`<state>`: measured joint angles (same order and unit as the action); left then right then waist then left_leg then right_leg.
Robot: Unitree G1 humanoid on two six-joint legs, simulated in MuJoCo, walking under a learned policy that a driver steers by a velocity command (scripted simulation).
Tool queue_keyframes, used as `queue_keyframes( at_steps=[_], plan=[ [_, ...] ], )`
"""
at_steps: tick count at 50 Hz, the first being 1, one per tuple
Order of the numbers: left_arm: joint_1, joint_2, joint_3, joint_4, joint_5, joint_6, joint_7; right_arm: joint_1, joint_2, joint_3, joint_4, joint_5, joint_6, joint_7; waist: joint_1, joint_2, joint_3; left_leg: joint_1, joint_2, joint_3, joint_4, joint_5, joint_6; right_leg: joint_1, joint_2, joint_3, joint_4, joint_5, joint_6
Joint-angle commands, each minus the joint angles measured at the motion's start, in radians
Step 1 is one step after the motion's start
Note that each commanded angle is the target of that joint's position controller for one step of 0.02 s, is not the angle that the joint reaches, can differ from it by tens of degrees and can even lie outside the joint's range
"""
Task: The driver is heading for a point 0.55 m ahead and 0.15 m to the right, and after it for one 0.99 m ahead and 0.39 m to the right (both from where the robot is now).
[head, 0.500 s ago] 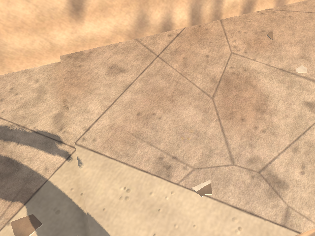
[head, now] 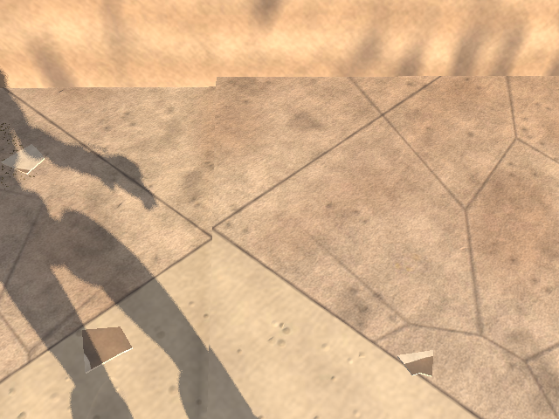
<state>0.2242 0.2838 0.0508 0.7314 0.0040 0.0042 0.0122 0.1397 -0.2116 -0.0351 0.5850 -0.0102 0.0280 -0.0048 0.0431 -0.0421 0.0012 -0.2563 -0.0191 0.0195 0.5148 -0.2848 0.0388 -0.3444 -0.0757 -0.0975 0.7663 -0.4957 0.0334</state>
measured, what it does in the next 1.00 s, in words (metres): climbs: right foot, then left foot 0.16 m higher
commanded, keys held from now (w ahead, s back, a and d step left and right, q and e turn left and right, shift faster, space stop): w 0.62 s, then w+e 0.38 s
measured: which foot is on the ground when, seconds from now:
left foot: down 0.00-0.40, up 0.42-0.80, down 0.82-1.00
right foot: up 0.00-0.38, down 0.40-0.82, up 0.84-1.00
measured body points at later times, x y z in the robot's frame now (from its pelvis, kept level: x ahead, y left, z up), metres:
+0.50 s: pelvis +0.13 -0.04 +0.00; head +0.14 -0.06 +0.45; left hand +0.18 +0.23 -0.11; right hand +0.25 -0.28 -0.13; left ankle +0.05 +0.10 -0.57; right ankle +0.14 -0.13 -0.73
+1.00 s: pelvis +0.38 -0.01 +0.13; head +0.36 -0.01 +0.58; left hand +0.54 +0.23 +0.02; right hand +0.42 -0.27 +0.00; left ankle +0.40 +0.09 -0.58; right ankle +0.33 -0.14 -0.41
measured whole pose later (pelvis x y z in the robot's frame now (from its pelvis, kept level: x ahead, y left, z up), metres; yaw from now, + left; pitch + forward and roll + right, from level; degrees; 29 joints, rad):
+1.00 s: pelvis +0.38 -0.01 +0.13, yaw -9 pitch +1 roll +1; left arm 0.24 0.24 0.03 0.76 -0.04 -0.02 -0.02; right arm 0.29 -0.23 -0.03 0.88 -0.02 -0.07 0.03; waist 0.01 -0.02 -0.07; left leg -0.39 0.06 0.19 0.80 -0.41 0.03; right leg -0.77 0.01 0.10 1.71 -0.19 -0.14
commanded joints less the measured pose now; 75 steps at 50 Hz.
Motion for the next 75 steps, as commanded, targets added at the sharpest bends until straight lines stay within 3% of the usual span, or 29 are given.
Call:
queue_keyframes(
  at_steps=[1, 10, 14, 17, 19, 21, 22, 24, 27, 31, 34, 37, 39, 41, 42, 43, 45, 46, 48, 50, 53, 58, 62, 66, 67, 68, 69, 71, 75],
  plan=[
    [-0.085, 0.132, 0.041, -0.091, -0.027, -0.023, -0.008, 0.151, -0.207, -0.069, 0.008, 0.006, -0.046, -0.002, -0.098, 0.221, 0.014, 0.22, 0.329, -0.472, -0.32, -0.365, 0.236, -0.44, -0.004, 0.093, 0.369, -0.067, 0.013],
    [-0.022, -0.014, 0.007, -0.009, -0.008, -0.057, -0.022, 0.162, -0.122, -0.048, 0.059, -0.006, -0.084, -0.006, -0.054, 0.17, 0.004, 0.085, 0.209, -0.187, -0.348, 0.01, 0.194, -0.302, 0.013, 0.042, 0.295, 0.321, 0.006],
    [-0.077, 0.005, -0.003, -0.05, -0.014, -0.056, -0.02, 0.189, -0.149, -0.052, 0.071, 0.016, -0.082, -0.014, -0.069, 0.186, 0.065, 0.045, 0.249, -0.2, -0.345, 0.064, 0.199, -0.173, 0.027, 0.041, 0.048, 0.225, -0.031],
    [0.058, 0.051, 0.016, -0.035, -0.013, -0.061, -0.018, 0.16, -0.177, -0.055, 0.084, 0.034, -0.073, -0.013, 0.006, 0.179, 0.022, 0.109, 0.284, -0.223, -0.245, 0.35, 0.179, -0.037, 0.045, 0.048, -0.122, 0.232, -0.095],
    [0.24, 0.102, 0.052, 0.028, 0.006, -0.072, -0.016, 0.106, -0.148, -0.043, 0.086, 0.041, -0.071, -0.016, 0.113, 0.085, -0.061, 0.046, 0.143, -0.073, 0.118, 0.606, 0.103, 0.24, 0.084, 0.036, -0.328, 0.36, -0.111],
    [0.425, 0.228, 0.066, 0.053, 0.024, -0.067, -0.011, 0.214, -0.003, -0.004, 0.086, 0.016, -0.111, -0.008, 0.067, -0.257, -0.19, -0.473, -0.103, -0.111, 0.83, -0.244, -0.044, 0.627, -0.326, 0.74, -0.472, 0.67, -0.316],
    [0.409, 0.186, 0.066, 0.073, 0.023, -0.063, -0.012, 0.255, -0.041, -0.012, 0.115, 0.059, -0.125, 0.003, 0.068, -0.155, -0.157, -0.657, -0.07, -0.188, 1.064, -0.25, -0.049, 0.587, -0.376, 0.845, -0.541, 0.188, -0.419],
    [0.289, 0.051, 0.02, 0.081, 0.011, -0.04, -0.016, 0.053, -0.03, 0.001, 0.063, 0.064, -0.128, 0.013, 0.043, -0.036, 0.078, -0.938, 0.03, -0.102, 1.315, -0.133, -0.019, 0.429, -0.298, 0.636, -0.573, -0.145, -0.341],
    [0.312, -0.075, -0.041, 0.165, 0.029, -0.019, -0.03, 0.066, 0.096, 0.054, 0.031, 0.054, -0.099, 0.031, -0.035, -0.051, 0.111, -1.093, 0.043, -0.08, 1.825, -0.102, 0.018, 0.222, -0.217, 0.441, -0.549, 0.024, -0.271],
    [0.254, -0.067, -0.069, 0.201, 0.031, -0.015, -0.029, -0.026, 0.146, 0.111, -0.07, 0.047, -0.082, 0.027, -0.082, 0.002, 0.174, -1.213, 0.016, -0.13, 1.852, 0.0, 0.014, -0.011, -0.18, 0.238, -0.559, 0.096, -0.19],
    [0.294, -0.054, -0.082, 0.213, -0.018, -0.042, 0.005, -0.268, 0.1, 0.147, -0.191, 0.003, -0.098, 0.028, -0.051, -0.049, 0.091, -0.717, 0.08, 0.172, 1.229, 0.166, -0.034, -0.33, -0.081, 0.187, -0.82, 0.202, -0.257],
    [0.394, 0.045, -0.056, 0.261, -0.054, -0.055, 0.018, -0.214, 0.065, 0.126, -0.183, 0.009, -0.118, 0.003, -0.073, -0.131, -0.089, -0.366, 0.037, 0.239, 0.867, -0.025, 0.01, 0.085, -0.093, 0.136, -0.749, 1.053, -0.243],
    [0.409, 0.126, -0.037, 0.259, 0.003, -0.032, 0.032, -0.079, -0.018, 0.077, -0.142, 0.029, -0.114, 0.018, -0.16, -0.256, -0.153, -0.355, -0.056, 0.22, 0.715, -0.255, 0.039, 0.442, -0.162, 0.179, -0.498, 1.851, -0.22],
    [0.285, 0.143, -0.016, 0.23, 0.024, -0.032, 0.044, 0.202, -0.141, 0.026, -0.078, 0.032, -0.114, 0.03, -0.311, -0.272, -0.293, -0.053, 0.051, -0.127, 0.496, -0.17, 0.135, 0.402, -0.184, 0.194, -0.095, 1.966, -0.229],
    [0.315, -0.008, -0.029, 0.174, 0.009, -0.071, 0.018, 0.331, -0.262, -0.015, 0.006, -0.014, -0.115, 0.038, -0.26, 0.244, -0.426, 0.279, 0.299, -0.685, 0.119, -0.22, 0.292, -0.018, 0.038, 0.198, 0.294, 1.214, -0.191],
    [0.256, -0.067, -0.03, 0.164, 0.018, -0.105, -0.036, 0.394, -0.255, -0.014, 0.052, -0.038, -0.1, 0.019, -0.262, 0.407, -0.487, 0.35, 0.431, -1.148, -0.25, -0.301, 0.363, -0.252, 0.223, 0.357, 0.757, 0.267, -0.159],
    [0.014, -0.122, -0.034, 0.018, -0.034, -0.088, -0.064, 0.182, -0.059, 0.028, 0.114, 0.016, -0.104, 0.01, -0.138, 0.183, -0.069, -0.034, 0.468, -0.797, -0.199, -0.372, 0.241, -0.561, 0.132, 0.304, 1.185, 0.185, -0.179],
    [-0.014, -0.104, -0.034, -0.023, -0.035, -0.063, -0.053, 0.12, 0.067, 0.057, 0.179, 0.005, -0.11, 0.024, -0.064, 0.087, 0.06, -0.195, 0.405, -0.528, -0.144, -0.338, 0.163, -0.569, 0.071, 0.257, 1.172, 0.209, -0.2],
    [0.151, -0.128, -0.047, -0.002, -0.048, -0.016, -0.04, 0.017, 0.14, 0.063, 0.236, -0.009, -0.118, 0.046, 0.071, 0.093, 0.096, -0.316, 0.287, -0.138, -0.135, -0.121, 0.018, -0.467, 0.026, 0.25, 1.024, 0.298, -0.194],
    [0.127, -0.124, -0.055, -0.029, -0.056, 0.001, -0.02, 0.046, 0.065, 0.036, 0.268, -0.013, -0.117, 0.043, 0.059, 0.095, 0.124, -0.292, 0.257, 0.028, -0.228, -0.005, 0.033, -0.476, 0.035, 0.222, 0.841, 0.352, -0.158],
    [0.019, -0.053, -0.035, -0.088, -0.009, -0.013, -0.021, 0.066, -0.025, 0.024, 0.281, -0.032, -0.138, 0.008, 0.039, 0.127, 0.075, -0.183, 0.216, 0.16, -0.323, 0.207, 0.066, -0.448, 0.037, 0.15, 0.577, 0.563, -0.113],
    [-0.149, -0.02, -0.024, -0.143, -0.029, -0.022, -0.062, 0.163, -0.176, -0.018, 0.271, 0.001, -0.15, -0.036, -0.068, 0.085, 0.024, 0.153, 0.278, 0.194, -0.365, 0.227, 0.091, -0.414, -0.016, 0.063, 0.15, 0.568, -0.091],
    [-0.248, -0.002, -0.012, -0.186, -0.031, -0.02, -0.088, 0.169, -0.224, -0.05, 0.243, 0.022, -0.111, -0.022, -0.113, 0.092, 0.086, 0.359, 0.356, 0.2, -0.328, 0.314, 0.1, -0.432, -0.021, 0.014, -0.063, 0.408, -0.109],
    [0.022, 0.107, 0.055, -0.136, -0.035, -0.018, -0.078, 0.15, -0.271, -0.073, 0.235, 0.043, -0.079, -0.01, 0.044, 0.141, -0.038, 0.341, 0.304, 0.27, 0.102, 0.931, 0.064, -0.018, 0.134, -0.088, -0.193, 0.29, -0.199],
    [0.169, 0.185, 0.095, -0.093, -0.034, -0.017, -0.06, 0.177, -0.246, -0.066, 0.223, 0.035, -0.085, -0.014, 0.101, 0.098, -0.129, 0.16, 0.256, 0.264, 0.343, 0.78, 0.028, 0.277, 0.149, -0.017, -0.208, 0.332, -0.234],
    [0.21, 0.308, 0.121, -0.088, -0.028, -0.02, -0.042, 0.212, -0.111, -0.029, 0.157, -0.001, -0.105, -0.012, 0.039, -0.159, -0.187, -0.33, 0.108, 0.24, 0.734, 0.075, -0.047, 0.634, -0.126, 0.492, -0.256, 0.223, -0.394],
    [0.201, 0.271, 0.102, -0.129, -0.022, -0.046, -0.049, 0.181, -0.109, -0.013, 0.118, 0.013, -0.151, -0.005, 0.026, -0.132, -0.381, -0.472, -0.024, -0.042, 0.935, -0.288, -0.061, 0.733, -0.271, 0.975, -0.473, 0.038, -0.507],
    [0.157, 0.153, 0.066, -0.117, -0.018, -0.072, -0.055, 0.012, -0.162, -0.024, 0.066, 0.05, -0.188, 0.004, 0.041, -0.009, -0.192, -0.565, 0.075, -0.111, 0.91, -0.095, -0.027, 0.547, -0.216, 0.711, -0.499, 0.227, -0.39],
    [0.043, 0.096, 0.041, -0.153, -0.01, -0.082, -0.038, 0.068, -0.178, -0.039, 0.071, 0.007, -0.161, -0.003, -0.065, 0.038, -0.094, -0.423, 0.147, -0.111, 0.718, 0.027, -0.049, 0.231, -0.094, 0.456, -0.524, 0.475, -0.342]
  ],
)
